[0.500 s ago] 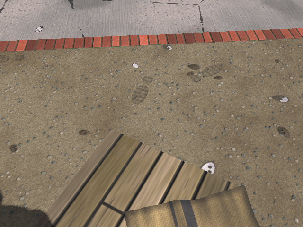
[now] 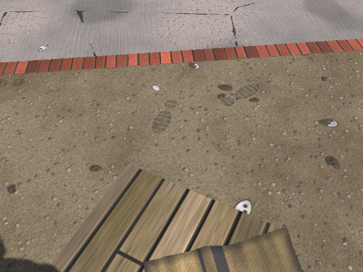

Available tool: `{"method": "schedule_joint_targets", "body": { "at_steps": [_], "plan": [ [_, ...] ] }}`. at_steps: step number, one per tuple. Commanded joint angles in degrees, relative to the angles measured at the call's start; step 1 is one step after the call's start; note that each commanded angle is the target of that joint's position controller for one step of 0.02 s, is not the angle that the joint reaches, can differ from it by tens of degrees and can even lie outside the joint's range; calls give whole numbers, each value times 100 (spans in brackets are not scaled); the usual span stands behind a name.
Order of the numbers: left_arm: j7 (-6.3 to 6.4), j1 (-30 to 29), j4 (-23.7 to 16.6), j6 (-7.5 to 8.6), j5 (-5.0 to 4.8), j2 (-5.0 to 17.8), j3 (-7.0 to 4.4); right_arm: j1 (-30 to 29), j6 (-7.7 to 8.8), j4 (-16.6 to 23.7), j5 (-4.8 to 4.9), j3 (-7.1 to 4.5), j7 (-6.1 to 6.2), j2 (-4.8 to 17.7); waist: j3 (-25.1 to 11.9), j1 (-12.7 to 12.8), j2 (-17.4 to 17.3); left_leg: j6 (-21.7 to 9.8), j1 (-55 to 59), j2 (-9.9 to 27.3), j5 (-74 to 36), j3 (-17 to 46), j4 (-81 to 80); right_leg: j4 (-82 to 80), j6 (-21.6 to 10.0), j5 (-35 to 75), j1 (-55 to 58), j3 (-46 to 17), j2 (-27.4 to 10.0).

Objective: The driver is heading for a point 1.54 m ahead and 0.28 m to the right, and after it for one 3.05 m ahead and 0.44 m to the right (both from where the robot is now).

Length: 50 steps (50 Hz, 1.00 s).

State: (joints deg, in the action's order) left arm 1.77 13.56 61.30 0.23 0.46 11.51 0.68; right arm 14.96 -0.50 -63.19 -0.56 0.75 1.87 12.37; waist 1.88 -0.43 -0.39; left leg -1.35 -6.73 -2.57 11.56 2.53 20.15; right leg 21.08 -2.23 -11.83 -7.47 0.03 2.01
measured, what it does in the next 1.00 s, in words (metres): walks ahead: right foot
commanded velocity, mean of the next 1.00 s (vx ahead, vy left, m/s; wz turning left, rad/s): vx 0.28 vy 0.00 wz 0.00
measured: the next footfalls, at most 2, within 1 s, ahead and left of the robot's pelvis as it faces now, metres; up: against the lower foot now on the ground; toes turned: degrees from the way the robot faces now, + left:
right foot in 1.00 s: +0.44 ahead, -0.03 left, +0.00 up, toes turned -4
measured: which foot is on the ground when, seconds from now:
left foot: down 0.00-1.00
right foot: down 0.00-0.54, up 0.56-0.98, down 1.00-1.00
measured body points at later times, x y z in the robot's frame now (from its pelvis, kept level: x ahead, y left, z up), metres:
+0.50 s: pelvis +0.04 +0.02 +0.00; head +0.04 +0.03 +0.45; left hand -0.02 +0.26 -0.16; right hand +0.06 -0.23 -0.15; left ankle +0.03 +0.11 -0.73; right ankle -0.01 -0.09 -0.75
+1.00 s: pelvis +0.28 +0.03 -0.03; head +0.32 +0.03 +0.42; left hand +0.47 +0.25 -0.15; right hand +0.14 -0.18 -0.17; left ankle +0.06 +0.11 -0.74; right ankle +0.40 -0.03 -0.75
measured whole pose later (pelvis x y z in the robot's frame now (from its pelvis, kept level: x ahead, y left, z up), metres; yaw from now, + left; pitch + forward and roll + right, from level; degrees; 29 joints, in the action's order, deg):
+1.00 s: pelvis +0.28 +0.03 -0.03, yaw +1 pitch +1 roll +0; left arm -0.7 -1.2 51.5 3.8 1.3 10.4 -1.4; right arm 30.7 5.6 -65.4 -1.0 -0.2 1.2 8.5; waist 3.7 -2.8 0.3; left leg -3.6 7.9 -2.7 27.5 -2.0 23.3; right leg 30.2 -8.0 -6.6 -26.8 7.5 2.1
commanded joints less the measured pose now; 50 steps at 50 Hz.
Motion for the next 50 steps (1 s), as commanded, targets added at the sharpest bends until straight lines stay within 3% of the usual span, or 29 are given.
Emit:
{"method": "schedule_joint_targets", "body": {
  "at_steps": [1,11,12,14,16,17,18,20,22,24,26,27,28,29,30,31,34,37,41,44,46,47,48,49,50],
  "plan": [
    [22,201,-39,43,-1,539,-71,222,37,9,1,-55,26,482,128,12,72,-128,-216,609,-517,520,-280,-410,-141,512,-113,-689,-711],
    [45,431,204,50,-1,381,-28,353,42,-231,4,-8,53,299,183,17,68,-112,-265,627,-509,473,-214,-388,-148,509,-187,-689,-671],
    [43,494,230,45,4,371,-28,406,41,-258,-4,1,53,263,63,28,87,-124,-239,569,-131,434,-216,-453,-162,-23,-148,-696,-628],
    [38,579,232,-11,8,605,-139,419,20,-216,-36,-49,42,326,173,63,296,-227,-545,252,1147,184,227,-501,-340,-1727,-301,-857,-556],
    [11,894,255,-73,26,748,-243,214,12,-49,-130,-67,-21,264,601,226,601,-312,-1443,6,1996,-51,966,-896,-724,-3401,-431,-1610,-972],
    [6,1124,315,-79,37,806,-296,112,44,53,-187,-36,-61,90,721,300,823,-292,-1724,-28,1791,-328,1486,-1193,-976,-3843,-379,-2180,-1396],
    [3,1206,334,-62,49,788,-329,12,98,148,-216,-29,-93,51,846,318,853,-282,-1899,144,1452,-442,1949,-1416,-1180,-3820,-464,-2577,-1755],
    [-26,1136,265,26,107,791,-376,-135,216,307,-178,-84,-150,173,788,270,640,-281,-2169,362,1516,-327,2487,-1549,-1298,-3132,-381,-2683,-1932],
    [-43,938,176,113,78,820,-414,-67,319,385,-124,-117,-219,170,618,111,554,-293,-1947,406,1488,-373,2222,-1427,-1161,-2550,-387,-2185,-1731],
    [-58,641,81,154,21,790,-433,231,378,345,-70,-138,-229,71,566,-134,594,-321,-919,242,1042,-624,1332,-1147,-950,-2172,-974,-1554,-1355],
    [-72,454,-19,163,12,699,-439,1122,394,7,-46,-191,-181,29,490,-461,307,-304,672,-71,578,-829,415,-347,-783,-2228,-1939,-1036,-916],
    [-96,330,-137,217,46,455,-370,1632,434,-91,-104,-263,-128,281,391,-643,-355,-377,1376,609,1224,163,-169,750,-608,-2033,-2591,-579,-561],
    [-162,237,-370,284,13,-45,-232,2305,459,-141,-107,-399,-93,878,52,-785,-1671,-781,1840,2093,3119,2649,-1337,2657,-338,-1876,-3388,342,128],
    [-203,107,-460,287,196,446,-343,2272,389,-240,-93,-441,-91,949,494,-610,-1197,-1158,1195,2517,3750,3444,-1548,3657,-398,-1936,-3771,139,-47],
    [-271,-53,-496,310,226,497,-360,1678,404,-26,-94,-387,-118,710,900,-308,-529,-1157,713,2344,3454,3079,-1510,4056,-431,-1339,-3855,-87,-366],
    [-327,-10,-447,351,179,365,-332,1305,468,120,-75,-357,-150,594,914,-134,-312,-1043,500,2059,2675,2509,-1533,4067,-390,-825,-3713,-159,-506],
    [-404,70,-360,343,180,363,-364,1264,622,151,-43,-262,-126,304,544,38,-263,-809,711,1493,288,1205,-1471,3912,-178,-50,-3367,70,-596],
    [-392,-373,-552,256,157,278,-357,1745,663,-24,-31,-212,-109,232,435,-20,-387,-809,961,1345,-1621,607,-1214,3796,-51,160,-3600,327,-534],
    [-385,-1492,-1029,229,103,135,-258,1852,662,-32,-49,-158,-83,204,637,-186,-464,-806,701,1177,-2682,202,-1201,2561,19,528,-3366,654,-367],
    [-366,-1857,-1225,235,47,141,-208,1913,672,-70,-61,-172,-52,325,663,-224,-600,-800,738,1241,-3342,59,-1152,1623,-150,699,-2725,839,-185],
    [-305,-1596,-1227,255,44,293,-256,1767,693,-67,-60,-196,-42,429,483,-10,-620,-749,941,1346,-4602,-56,-733,1331,-388,607,-2110,872,-14],
    [-261,-1196,-1129,282,45,407,-309,1678,699,-57,-59,-221,-31,503,245,185,-633,-699,1072,1374,-5365,-116,-244,1276,-504,477,-1642,869,123],
    [-218,-484,-912,324,32,544,-387,1595,684,-46,-66,-249,-24,574,-131,483,-618,-650,1173,1363,-5779,-166,565,1143,-623,398,-986,814,241],
    [-171,429,-610,373,48,653,-470,1457,657,-11,-34,-271,-32,628,-572,881,-526,-582,879,1246,-5394,-274,1646,714,-740,663,82,749,212],
    [-112,1274,-418,403,182,1011,-592,1475,652,103,-7,-234,-69,483,-1101,1135,-188,-548,-151,1015,-3605,-378,3150,607,-956,-143,1391,-242,-706]
  ]
}}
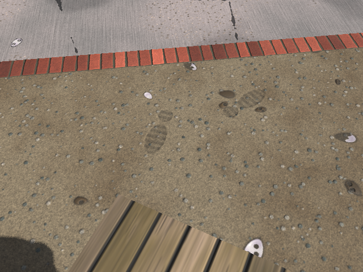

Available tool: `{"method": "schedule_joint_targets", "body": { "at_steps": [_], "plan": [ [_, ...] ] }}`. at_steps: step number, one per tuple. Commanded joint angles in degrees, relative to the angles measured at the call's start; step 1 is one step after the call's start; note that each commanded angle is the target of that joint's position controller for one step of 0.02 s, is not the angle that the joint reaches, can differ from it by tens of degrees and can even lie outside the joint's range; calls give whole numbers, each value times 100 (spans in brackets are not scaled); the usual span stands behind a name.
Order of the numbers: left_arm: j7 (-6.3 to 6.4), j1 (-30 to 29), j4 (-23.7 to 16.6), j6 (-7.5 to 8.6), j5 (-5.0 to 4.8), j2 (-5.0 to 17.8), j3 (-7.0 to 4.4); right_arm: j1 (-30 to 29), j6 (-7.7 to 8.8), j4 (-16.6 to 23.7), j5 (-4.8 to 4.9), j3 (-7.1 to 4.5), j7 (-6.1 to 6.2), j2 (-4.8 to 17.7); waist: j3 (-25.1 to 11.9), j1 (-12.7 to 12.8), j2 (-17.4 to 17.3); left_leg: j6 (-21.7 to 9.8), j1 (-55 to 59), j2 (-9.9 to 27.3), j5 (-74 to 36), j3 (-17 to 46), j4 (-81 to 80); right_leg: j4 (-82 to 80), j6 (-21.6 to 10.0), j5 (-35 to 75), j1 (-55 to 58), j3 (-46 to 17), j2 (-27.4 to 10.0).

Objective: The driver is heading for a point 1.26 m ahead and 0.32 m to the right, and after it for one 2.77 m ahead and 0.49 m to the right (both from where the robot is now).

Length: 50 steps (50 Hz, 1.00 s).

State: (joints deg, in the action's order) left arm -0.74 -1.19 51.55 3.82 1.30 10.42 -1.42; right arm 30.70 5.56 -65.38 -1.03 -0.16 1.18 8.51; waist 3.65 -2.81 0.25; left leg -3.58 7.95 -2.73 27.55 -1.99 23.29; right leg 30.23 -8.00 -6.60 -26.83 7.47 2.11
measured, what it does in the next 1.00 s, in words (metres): walks ahead: left foot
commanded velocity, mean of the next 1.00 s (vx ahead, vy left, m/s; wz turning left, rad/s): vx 0.49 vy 0.00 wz -0.08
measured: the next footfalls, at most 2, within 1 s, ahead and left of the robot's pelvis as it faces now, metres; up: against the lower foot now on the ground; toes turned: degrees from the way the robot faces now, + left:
left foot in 0.54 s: +0.48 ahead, +0.09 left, +0.00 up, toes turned +3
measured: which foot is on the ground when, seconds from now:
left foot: down 0.00-0.00, up 0.02-0.52, down 0.54-1.00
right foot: down 0.00-0.56, up 0.58-1.00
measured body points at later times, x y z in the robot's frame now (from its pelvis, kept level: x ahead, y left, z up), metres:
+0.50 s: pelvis +0.28 +0.01 +0.01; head +0.32 +0.01 +0.46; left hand +0.18 +0.23 -0.13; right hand +0.48 -0.20 -0.10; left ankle +0.43 +0.10 -0.70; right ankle +0.12 -0.06 -0.72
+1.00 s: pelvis +0.55 +0.02 +0.02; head +0.58 +0.01 +0.47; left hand +0.73 +0.21 -0.11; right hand +0.46 -0.21 -0.13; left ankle +0.44 +0.09 -0.72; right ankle +0.70 -0.11 -0.68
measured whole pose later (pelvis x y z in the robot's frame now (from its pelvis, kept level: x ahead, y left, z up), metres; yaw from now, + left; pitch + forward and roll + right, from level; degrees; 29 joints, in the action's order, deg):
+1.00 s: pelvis +0.55 +0.02 +0.02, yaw -8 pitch +0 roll +1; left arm -2.2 4.5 51.5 1.7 1.5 10.5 -2.0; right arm 25.0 6.4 -60.6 -1.2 -2.0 1.1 9.6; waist 3.0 -2.3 1.7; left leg -3.4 6.0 -3.9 17.2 -11.3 10.3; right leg 38.3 -4.8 -1.4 -34.8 4.2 -3.4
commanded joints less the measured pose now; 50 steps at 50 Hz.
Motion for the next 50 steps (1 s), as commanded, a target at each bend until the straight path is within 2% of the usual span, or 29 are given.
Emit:
{"method": "schedule_joint_targets", "body": {
  "at_steps": [1,2,3,4,5,6,7,9,11,13,16,21,24,25,26,27,28,29,30,31,32,33,34,36,39,41,45,48,50],
  "plan": [
    [119,2973,542,32,235,1630,-495,611,17,419,168,-30,-81,93,-1936,878,1034,-118,-3623,-21,-180,-98,5182,-676,-1229,-994,4767,-3973,-2553],
    [46,2630,540,-35,-27,1426,-490,262,-14,411,78,-198,-86,712,-1838,922,414,-220,-4260,-54,-60,564,5813,-1534,-1372,-1934,4349,-4946,-2465],
    [40,1893,417,-19,-95,1100,-396,-386,-8,661,26,-241,-95,801,-767,635,299,-268,-4596,334,-668,549,5634,-1749,-1131,-2208,3412,-3955,-2299],
    [13,1554,364,45,-85,724,-306,-747,21,753,-7,-247,-113,765,-309,528,-10,-275,-4408,524,-1055,519,5293,-1970,-950,-1580,2604,-3318,-2051],
    [23,1504,419,106,-51,522,-244,-811,-15,745,-42,-261,-125,668,-98,337,-76,-250,-4102,663,-1191,523,5008,-2059,-762,-909,2077,-2774,-1801],
    [53,1594,527,151,-48,344,-180,-690,-95,731,-113,-249,-157,545,-63,154,-16,-182,-3748,749,-1216,519,4745,-2123,-618,-419,1682,-2332,-1584],
    [69,1747,612,200,-41,305,-153,-607,-165,704,-129,-237,-188,407,-83,75,39,-130,-3579,771,-1210,483,4556,-2151,-562,-43,1552,-2054,-1491],
    [86,2065,734,277,-51,450,-162,-776,-260,793,-141,-248,-225,370,-23,12,114,-38,-3723,807,-1308,334,4243,-2206,-543,545,1517,-1691,-1368],
    [89,2281,774,288,-56,592,-173,-1324,-321,1004,-148,-263,-254,448,121,68,172,58,-4156,894,-1696,191,3821,-2348,-508,667,1599,-1460,-1286],
    [85,2506,794,272,-67,583,-146,-1932,-332,1219,-119,-261,-276,502,230,205,195,145,-4485,926,-2141,59,3238,-2401,-429,1000,1783,-1283,-1186],
    [91,2817,834,265,-76,553,-107,-2674,-307,1467,-46,-208,-297,429,264,406,251,206,-4400,791,-2670,-156,2164,-2339,-257,1640,2026,-1017,-1056],
    [159,3321,996,238,-18,607,-94,-3424,-262,1736,-16,-180,-283,466,279,652,352,49,-4433,550,-2700,-332,1226,-2057,-277,2379,3037,-968,-1278],
    [209,3175,1011,218,30,710,-123,-3249,-190,1768,-21,-235,-246,585,175,427,399,-210,-3941,329,-2077,-382,857,-1483,-254,3681,3435,-877,-1441],
    [221,3089,1004,214,36,774,-142,-2845,-162,1652,-28,-283,-209,667,-35,241,452,-316,-3399,151,-1839,-437,756,-1011,-192,4433,3457,-825,-1438],
    [213,3009,1002,195,29,818,-154,-2101,-119,1409,-36,-355,-164,772,-405,-67,412,-443,-2590,-21,-1856,-494,482,-180,-119,4756,3401,-738,-1344],
    [202,2900,950,189,-20,795,-141,-1121,-61,1104,-116,-452,-108,964,-901,-480,297,-624,-1223,213,-2116,-244,252,969,-17,4012,2693,-591,-1161],
    [153,3018,721,201,-168,446,-45,-206,-38,967,-268,-605,-44,1527,-1696,-645,-445,-1063,458,1714,-1599,1563,190,2873,164,1718,1125,-304,-704],
    [107,3489,751,193,-283,356,-93,-213,-131,936,-151,-678,-114,1682,-2275,-371,-1345,-1793,1240,2786,-1564,4100,-584,4671,299,-2283,-362,-501,307],
    [134,2961,678,151,-131,730,-195,-871,-175,1035,-5,-615,-160,1422,-1471,-165,-418,-1579,565,2473,-1184,3501,-734,4874,207,-1884,-901,-1045,-133],
    [109,2467,522,181,-86,635,-188,-1376,-147,1118,27,-514,-180,1063,-747,-56,-212,-1413,-288,2273,-1326,2736,-938,4631,209,-1427,-988,-1050,-337],
    [92,2305,499,179,-75,504,-184,-1598,-104,1104,-3,-437,-183,788,-316,143,-40,-1179,-974,1999,-1767,2177,-1162,4235,219,-1158,-782,-1027,-536],
    [69,2265,467,112,24,457,-202,-1568,-56,1007,3,-372,-154,602,-160,304,-125,-998,-1395,1760,-2139,1763,-1260,3911,266,-1047,-533,-1039,-659],
    [32,2428,527,28,78,308,-179,-1498,-18,924,3,-333,-131,508,-153,429,-204,-886,-1642,1598,-2337,1445,-1341,3722,326,-986,-270,-1001,-699],
    [-28,2430,512,-83,91,226,-184,-1197,71,799,10,-343,-107,629,-155,510,-251,-869,-1718,1512,-2844,1095,-1427,3542,414,-882,-265,-901,-679],
    [-76,1767,263,-181,57,298,-197,-920,123,737,-10,-370,-92,822,84,442,-294,-764,-1682,1460,-2850,612,-1683,3108,495,-305,-846,-908,-750],
    [-95,1275,80,-188,23,334,-193,-755,126,723,-16,-341,-88,776,201,337,-318,-650,-1548,1385,-3035,324,-1752,2619,521,130,-1131,-892,-733],
    [-131,520,-203,-150,-7,217,-104,-515,149,695,4,-303,-49,766,258,154,-370,-468,-1233,1338,-3687,-238,-1729,1381,480,792,-974,-518,-619],
    [-150,65,-414,-135,11,223,-75,-206,132,591,-16,-306,18,815,331,10,-363,-448,-626,1512,-4225,-485,-1541,798,327,683,-987,-221,-527],
    [-156,18,-500,-119,32,271,-98,-174,95,562,-32,-323,68,896,291,64,-393,-422,-215,1631,-5072,-646,-1169,549,162,285,-867,-68,-393]
  ]
}}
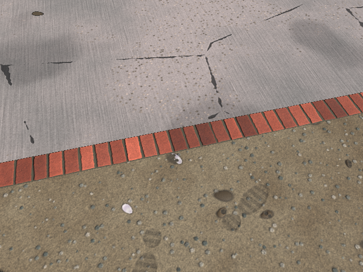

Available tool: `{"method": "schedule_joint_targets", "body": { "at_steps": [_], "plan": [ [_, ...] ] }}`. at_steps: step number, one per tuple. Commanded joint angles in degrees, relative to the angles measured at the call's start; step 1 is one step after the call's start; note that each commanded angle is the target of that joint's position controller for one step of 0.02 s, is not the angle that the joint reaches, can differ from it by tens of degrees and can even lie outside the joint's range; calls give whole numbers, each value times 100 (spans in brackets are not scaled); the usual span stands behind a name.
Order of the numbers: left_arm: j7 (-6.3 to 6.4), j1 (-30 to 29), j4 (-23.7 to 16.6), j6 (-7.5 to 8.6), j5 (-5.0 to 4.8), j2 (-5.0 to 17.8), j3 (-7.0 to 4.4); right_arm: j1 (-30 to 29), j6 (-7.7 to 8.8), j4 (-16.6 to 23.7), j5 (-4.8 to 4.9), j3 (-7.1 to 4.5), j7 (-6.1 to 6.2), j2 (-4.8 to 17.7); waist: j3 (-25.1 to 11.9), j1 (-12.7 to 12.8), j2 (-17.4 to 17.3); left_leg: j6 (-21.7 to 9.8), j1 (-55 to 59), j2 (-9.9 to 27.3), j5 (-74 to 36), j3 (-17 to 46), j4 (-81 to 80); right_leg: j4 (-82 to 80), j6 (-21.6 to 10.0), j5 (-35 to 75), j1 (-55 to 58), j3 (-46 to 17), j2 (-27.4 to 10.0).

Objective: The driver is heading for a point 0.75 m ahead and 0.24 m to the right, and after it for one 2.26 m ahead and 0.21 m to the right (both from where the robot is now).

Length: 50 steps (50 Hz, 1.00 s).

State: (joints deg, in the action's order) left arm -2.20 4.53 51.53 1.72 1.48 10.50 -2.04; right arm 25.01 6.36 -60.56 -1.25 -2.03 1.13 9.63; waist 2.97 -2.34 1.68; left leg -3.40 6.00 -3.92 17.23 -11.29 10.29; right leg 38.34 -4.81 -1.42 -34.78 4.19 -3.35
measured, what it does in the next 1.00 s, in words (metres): walks ahead, turning right: right foot, then left foot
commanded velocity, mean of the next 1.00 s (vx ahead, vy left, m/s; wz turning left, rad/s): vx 0.50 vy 0.00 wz -0.56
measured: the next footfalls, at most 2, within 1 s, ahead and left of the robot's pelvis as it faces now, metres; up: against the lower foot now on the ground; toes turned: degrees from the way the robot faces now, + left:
right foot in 0.10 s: +0.21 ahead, -0.08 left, +0.00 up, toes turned -8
left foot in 0.66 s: +0.58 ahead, -0.01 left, +0.00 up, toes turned -24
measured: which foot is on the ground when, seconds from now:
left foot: down 0.00-0.12, up 0.14-0.64, down 0.66-1.00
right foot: up 0.00-0.08, down 0.10-0.66, up 0.68-1.00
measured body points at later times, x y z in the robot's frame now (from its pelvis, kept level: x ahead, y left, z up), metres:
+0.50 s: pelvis +0.27 -0.05 +0.01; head +0.30 -0.07 +0.45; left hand +0.32 +0.23 -0.12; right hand +0.40 -0.32 -0.11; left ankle +0.48 +0.08 -0.68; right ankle +0.17 -0.07 -0.74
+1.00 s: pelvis +0.53 -0.10 +0.01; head +0.56 -0.11 +0.46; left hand +0.82 +0.02 -0.10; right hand +0.39 -0.33 -0.12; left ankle +0.54 +0.01 -0.74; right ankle +0.55 -0.27 -0.67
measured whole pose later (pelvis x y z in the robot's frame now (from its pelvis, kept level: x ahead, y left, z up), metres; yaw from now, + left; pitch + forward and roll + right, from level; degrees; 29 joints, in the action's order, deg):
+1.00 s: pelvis +0.53 -0.10 +0.01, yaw -35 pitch +1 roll +1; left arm -3.7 7.8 42.1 -0.3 1.9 16.3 -3.6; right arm 22.1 4.9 -48.8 -1.1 -2.9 -0.2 14.4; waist 1.8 -2.4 2.7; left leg -1.8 -3.0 -0.4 13.7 -11.1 15.7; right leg 54.8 -2.2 -6.2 -38.8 -1.1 -3.3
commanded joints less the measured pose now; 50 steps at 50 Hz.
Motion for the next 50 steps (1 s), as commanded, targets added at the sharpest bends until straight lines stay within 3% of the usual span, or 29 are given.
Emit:
{"method": "schedule_joint_targets", "body": {
  "at_steps": [1,3,4,5,6,7,8,10,11,13,16,21,27,29,31,32,33,34,35,36,37,40,43,47,50],
  "plan": [
    [2,-436,-490,95,22,299,-63,336,-4,91,-16,-149,100,849,254,108,-591,-414,119,1784,-4879,179,456,-337,-267,-489,163,371,299],
    [41,206,-334,105,38,450,-157,213,-73,127,-40,-196,137,1008,-166,411,-744,-379,274,1833,-6325,1,1594,-411,-531,-1062,919,575,688],
    [53,834,-144,130,53,574,-236,160,-125,174,-37,-221,129,1083,-520,657,-753,-342,121,1817,-6269,-61,2554,-662,-679,-1106,1632,577,862],
    [86,1665,88,162,126,841,-366,30,-146,294,-2,-230,103,1120,-937,1069,-571,-207,-720,1715,-5272,-143,3910,-1049,-926,-1017,2904,110,686],
    [160,2167,89,159,179,1456,-548,67,-123,612,90,-156,29,751,-1578,1112,340,22,-2504,1193,-2097,-227,6006,-1185,-1515,-1241,4474,-2071,-876],
    [138,1998,21,80,48,1699,-592,-86,-70,945,127,-178,-66,735,-1931,836,925,191,-4247,32,1391,725,7417,-2114,-2238,-866,5264,-4844,-1812],
    [163,1719,44,25,-62,1528,-554,-728,-21,1072,43,-203,-99,908,-1158,794,131,111,-4915,549,778,1356,7330,-2222,-1958,-1004,4789,-3919,-1545],
    [191,1142,-28,53,-83,1004,-419,-867,45,1113,54,-192,-106,848,-257,366,-445,145,-4505,935,44,1310,6336,-2483,-1422,-80,3348,-2748,-1072],
    [223,1029,-42,94,-131,884,-375,-812,-52,1127,-59,-192,-97,817,-150,186,-427,243,-4160,1026,14,1319,5994,-2531,-1277,426,2889,-2352,-805],
    [236,1103,-43,207,-168,878,-343,-706,-272,1161,-168,-178,-141,705,-251,48,-243,411,-3815,1047,-5,1258,5611,-2569,-1203,1009,2586,-1978,-520],
    [230,1445,-18,262,-172,1126,-391,-1210,-411,1419,-163,-171,-184,698,-165,130,-69,601,-4114,1044,-485,1109,4989,-2668,-1107,1211,2494,-1812,-306],
    [229,2087,-32,204,-157,1145,-384,-2361,-438,1893,-124,-144,-223,777,-76,563,145,667,-4717,904,-1400,1105,3838,-2580,-814,1324,3097,-2025,-218],
    [313,2489,-98,165,-66,1237,-387,-3271,-338,2368,-51,-35,-269,826,-2,832,243,503,-4713,564,-1453,1138,2718,-2137,-836,1879,3870,-2418,-369],
    [360,2306,-186,173,-48,1345,-412,-3043,-281,2400,-23,-44,-254,947,-36,635,311,370,-4076,468,-1290,1222,2258,-1909,-682,2142,3812,-2538,-423],
    [327,1902,-325,208,-44,1484,-441,-1991,-209,2113,2,-143,-167,1205,-450,142,298,170,-2415,160,-921,1125,1906,-1059,-405,3155,3359,-2437,-213],
    [267,1768,-366,252,-100,1504,-445,-1161,-137,1921,-21,-211,-93,1366,-914,-296,36,19,-1214,329,-1211,1214,1555,17,-270,3001,2973,-2194,113],
    [210,1845,-559,304,-169,1085,-330,-282,-101,1898,-159,-303,18,1770,-1783,-552,-508,-231,177,1606,-171,2449,1485,1562,-171,1259,2183,-1875,454],
    [231,2673,-688,261,-353,604,-248,-411,-175,1963,-250,-400,15,2228,-2381,-4,-1951,-938,1324,3116,-179,5102,925,3107,9,-3151,480,-1233,1347],
    [289,2553,-542,172,-103,1139,-293,-751,-267,2023,-135,-362,-25,1747,-1880,100,-1136,-974,671,2933,693,5466,748,3648,-55,-2785,-52,-1182,774],
    [244,2088,-546,131,-33,1181,-317,-1147,-280,2086,-82,-227,-35,1212,-973,132,-520,-832,-249,2635,704,4441,591,3565,-18,-2190,-66,-1089,539],
    [194,1820,-594,113,-22,1075,-299,-1323,-268,2056,-89,-159,-56,977,-545,182,-283,-697,-839,2326,143,3605,431,3316,24,-1867,30,-1020,357],
    [37,1730,-674,-76,56,913,-282,-1077,-143,1834,-31,-141,-70,967,-291,330,-790,-482,-1493,1898,-1203,2286,163,3016,128,-1670,338,-862,138],
    [-61,1298,-894,-164,59,827,-250,-863,-14,1728,29,-183,-118,1048,-250,337,-743,-576,-1381,1949,-1781,1721,-43,2880,186,-1320,-105,-801,27],
    [-145,517,-1213,-164,40,746,-192,-605,-33,1595,10,-203,-124,1098,-66,226,-656,-567,-1158,1851,-2279,987,-113,2120,298,-595,-609,-651,-49],
    [-224,-23,-1408,-126,27,611,-99,-514,-57,1542,22,-217,-124,1164,27,108,-665,-458,-1143,1754,-2417,473,-51,1048,252,-18,-300,-348,-51]
  ]
}}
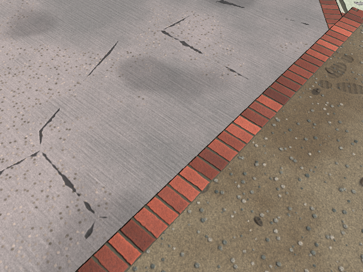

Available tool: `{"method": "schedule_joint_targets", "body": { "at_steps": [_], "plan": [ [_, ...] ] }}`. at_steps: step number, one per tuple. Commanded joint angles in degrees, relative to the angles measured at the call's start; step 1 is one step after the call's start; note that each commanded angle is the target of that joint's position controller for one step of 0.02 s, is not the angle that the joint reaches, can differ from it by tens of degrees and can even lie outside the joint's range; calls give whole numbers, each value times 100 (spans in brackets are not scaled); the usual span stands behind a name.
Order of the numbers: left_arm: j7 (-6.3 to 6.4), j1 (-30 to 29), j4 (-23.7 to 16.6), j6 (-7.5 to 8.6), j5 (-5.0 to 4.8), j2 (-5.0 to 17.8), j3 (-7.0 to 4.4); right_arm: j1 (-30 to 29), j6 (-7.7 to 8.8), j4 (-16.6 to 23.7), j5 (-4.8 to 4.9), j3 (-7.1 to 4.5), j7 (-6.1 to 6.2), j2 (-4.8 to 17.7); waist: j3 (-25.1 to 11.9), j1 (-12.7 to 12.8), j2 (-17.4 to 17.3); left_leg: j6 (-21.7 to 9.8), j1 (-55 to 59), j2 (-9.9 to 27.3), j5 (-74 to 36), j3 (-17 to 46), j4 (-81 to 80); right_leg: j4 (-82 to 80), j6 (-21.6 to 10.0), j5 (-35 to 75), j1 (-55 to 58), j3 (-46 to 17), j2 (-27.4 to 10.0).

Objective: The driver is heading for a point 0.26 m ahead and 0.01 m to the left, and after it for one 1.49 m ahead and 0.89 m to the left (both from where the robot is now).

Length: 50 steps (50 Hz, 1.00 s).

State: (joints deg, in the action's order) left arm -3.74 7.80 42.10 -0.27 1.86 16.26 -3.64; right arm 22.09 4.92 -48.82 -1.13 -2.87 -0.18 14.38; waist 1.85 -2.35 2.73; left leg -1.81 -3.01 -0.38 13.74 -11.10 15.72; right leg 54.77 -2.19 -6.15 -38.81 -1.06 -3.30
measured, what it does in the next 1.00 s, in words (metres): walks ahead, turning left: right foot, then left foot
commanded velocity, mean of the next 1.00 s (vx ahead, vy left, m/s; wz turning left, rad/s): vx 0.50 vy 0.00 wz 0.29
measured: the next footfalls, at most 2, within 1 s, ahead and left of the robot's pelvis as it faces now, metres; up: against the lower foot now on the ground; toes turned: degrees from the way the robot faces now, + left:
right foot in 0.18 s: +0.24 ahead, -0.13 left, +0.00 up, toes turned -7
left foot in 0.72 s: +0.52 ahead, +0.09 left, +0.00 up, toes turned +18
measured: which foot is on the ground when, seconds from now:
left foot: down 0.00-0.18, up 0.20-0.70, down 0.72-1.00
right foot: up 0.00-0.16, down 0.18-0.74, up 0.76-1.00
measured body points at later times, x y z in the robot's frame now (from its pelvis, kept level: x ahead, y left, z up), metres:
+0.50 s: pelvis +0.25 -0.05 +0.00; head +0.27 -0.06 +0.45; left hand +0.24 +0.22 -0.13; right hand +0.37 -0.30 -0.13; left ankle +0.34 +0.11 -0.67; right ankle +0.20 -0.12 -0.75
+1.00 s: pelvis +0.50 +0.04 +0.00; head +0.52 +0.07 +0.45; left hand +0.56 +0.34 -0.11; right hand +0.64 -0.21 -0.12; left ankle +0.48 +0.08 -0.75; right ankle +0.66 -0.11 -0.67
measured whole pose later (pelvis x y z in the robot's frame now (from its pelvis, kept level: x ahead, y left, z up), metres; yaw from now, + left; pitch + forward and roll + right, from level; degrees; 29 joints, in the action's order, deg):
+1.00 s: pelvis +0.50 +0.04 +0.00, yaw +23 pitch +1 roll +0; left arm 0.1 7.3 41.7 0.7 2.2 15.5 -2.4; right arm 20.6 2.2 -47.0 0.5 -3.7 -0.9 15.7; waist 2.4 -1.8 1.9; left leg -7.7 -9.0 -8.1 9.8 2.8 18.7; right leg 56.4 2.4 -10.6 -37.0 -3.1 -7.5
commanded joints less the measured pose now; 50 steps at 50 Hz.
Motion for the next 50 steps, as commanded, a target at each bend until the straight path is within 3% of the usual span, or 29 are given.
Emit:
{"method": "schedule_joint_targets", "body": {
  "at_steps": [1,5,7,8,9,10,11,12,13,15,17,20,26,31,33,35,36,37,38,39,40,41,42,44,47,50],
  "plan": [
    [-96,-559,-550,80,-5,18,81,-147,79,341,15,-146,18,742,186,47,-777,-597,-198,1443,-2094,360,-589,-900,-56,483,211,306,-49],
    [-31,-855,-668,114,60,25,121,362,-27,31,1,-135,5,863,311,-55,-794,-640,197,1632,-2825,409,-430,-1857,-301,-352,824,550,249],
    [58,-397,-522,193,115,144,70,408,-110,-110,31,-139,11,1012,32,221,-845,-619,517,1596,-4551,413,420,-2290,-487,-789,1568,728,516],
    [112,433,-235,278,164,207,21,365,-148,-152,77,-115,10,1006,-426,634,-701,-519,358,1409,-4810,276,1398,-2808,-602,-439,2630,776,660],
    [192,1373,58,344,285,509,-83,342,-134,-61,122,-46,-4,829,-1110,997,-460,-407,-578,1185,-3533,244,2657,-2842,-761,-421,4206,185,90],
    [296,1901,67,375,361,1234,-239,600,-97,338,264,146,-112,74,-2110,975,944,-99,-2772,359,447,182,4807,-3010,-1381,-369,6290,-2486,-2032],
    [372,1971,62,317,86,1293,-295,344,-161,279,185,-34,-21,632,-2293,1102,514,-102,-3245,-48,1662,1081,5774,-3575,-1524,277,5845,-3353,-2381],
    [401,1525,117,322,-5,1034,-214,-37,-178,362,158,-96,-1,718,-1359,882,187,-163,-3472,232,1258,1453,5815,-3600,-1316,572,5111,-2223,-2018],
    [386,1172,163,371,-25,633,-97,-64,-154,326,158,-52,-29,563,-705,617,168,-174,-3378,454,889,1382,5389,-3835,-1053,655,4328,-1531,-1703],
    [388,758,207,458,-77,193,33,177,-302,115,1,-88,-77,481,-173,251,336,-97,-2867,621,476,1330,4911,-4271,-610,500,3368,-658,-1201],
    [396,810,262,578,-79,166,40,329,-438,17,-35,-111,-157,353,-155,131,273,-48,-2676,568,189,1283,4934,-4510,-580,596,3126,-321,-1114],
    [417,979,408,684,-94,293,-20,-198,-507,183,-29,-126,-231,245,103,116,187,8,-3247,652,-387,1263,4752,-4758,-612,638,3169,136,-1109],
    [453,1344,626,655,-74,285,-18,-1326,-516,586,-85,-39,-317,122,401,318,128,3,-3658,616,-1336,972,3281,-4714,-637,1066,3530,904,-1082],
    [505,1715,833,551,-50,477,-52,-2094,-482,981,-113,-5,-409,195,574,502,67,-391,-3481,394,-956,435,2255,-4320,-502,2108,4230,1331,-1241],
    [536,1640,850,488,-55,653,-81,-1916,-481,1010,-116,-38,-383,246,369,359,188,-609,-2974,54,-423,184,2043,-3699,-411,3693,4465,1524,-1246],
    [576,1509,842,380,-44,877,-125,-1035,-426,821,-91,-157,-320,440,-278,-53,274,-881,-1928,-413,104,112,1932,-2201,-346,5046,4541,1615,-1212],
    [577,1394,782,331,-63,917,-128,-92,-354,548,-130,-259,-247,607,-829,-514,38,-1084,-671,-515,-74,336,1431,-762,-210,4364,3990,1711,-1081],
    [530,1463,517,339,-123,576,-41,567,-362,422,-171,-458,-133,1256,-1504,-709,-696,-1563,1005,740,610,2102,1209,1244,19,2083,2300,1772,-712],
    [415,1381,103,392,-118,333,-21,157,-408,589,18,-573,-133,1790,-1977,-285,-1666,-2354,2199,2011,258,5358,299,3045,323,-2516,129,909,622],
    [393,673,-62,452,-71,582,-46,214,-476,633,101,-565,-109,1678,-1699,-551,-727,-2224,2125,1945,-164,5014,83,3181,266,-2042,-568,-88,290],
    [395,547,-100,535,-165,490,5,-39,-477,563,100,-487,-45,1401,-945,-368,-470,-2059,1380,1896,-805,4202,89,2842,234,-1560,-617,-95,11],
    [421,697,6,556,-164,440,17,-249,-438,532,88,-382,-34,1071,-453,-40,-117,-1760,509,1596,-1512,3629,71,2228,210,-1306,-237,-89,-208],
    [440,785,19,484,-59,430,16,-472,-382,536,113,-313,-23,876,-225,207,-104,-1558,-106,1271,-2003,3193,18,1785,247,-1235,130,-144,-337],
    [414,986,39,244,68,382,16,-595,-267,595,152,-242,-45,746,-277,412,-301,-1454,-643,952,-2269,2791,-161,1320,362,-1181,624,-106,-376],
    [388,636,-131,83,35,337,13,-337,-169,551,179,-288,-51,1006,-217,380,-398,-1436,-863,697,-2140,2595,-401,572,466,-620,512,-17,-338],
    [389,-88,-348,75,26,374,13,8,-169,514,183,-281,-40,1020,-12,120,-556,-1309,-634,610,-1810,2705,-486,-305,525,97,81,-18,-285]
  ]
}}
Over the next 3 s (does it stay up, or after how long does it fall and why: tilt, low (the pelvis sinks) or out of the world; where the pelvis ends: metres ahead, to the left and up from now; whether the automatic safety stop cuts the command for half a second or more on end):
stays up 1.26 0.79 -0.13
